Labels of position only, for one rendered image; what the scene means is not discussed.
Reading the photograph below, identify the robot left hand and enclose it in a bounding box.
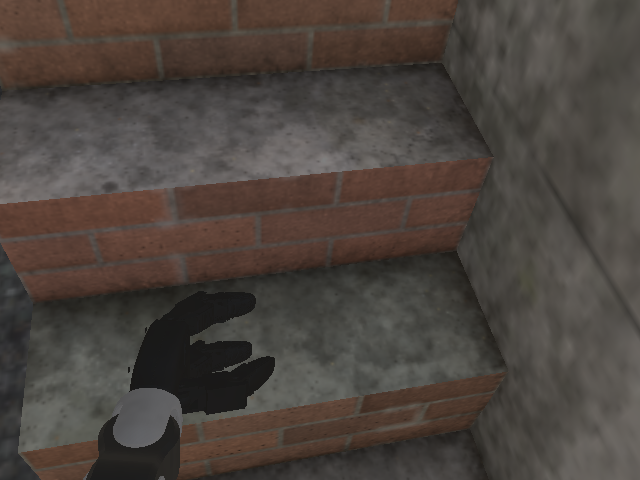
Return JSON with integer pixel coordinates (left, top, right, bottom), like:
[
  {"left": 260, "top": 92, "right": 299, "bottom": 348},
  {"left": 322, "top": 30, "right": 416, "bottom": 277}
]
[{"left": 128, "top": 291, "right": 275, "bottom": 415}]

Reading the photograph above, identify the robot left forearm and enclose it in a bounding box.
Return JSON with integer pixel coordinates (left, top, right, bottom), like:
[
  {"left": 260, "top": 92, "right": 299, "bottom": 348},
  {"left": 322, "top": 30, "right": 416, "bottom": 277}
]
[{"left": 83, "top": 388, "right": 183, "bottom": 480}]

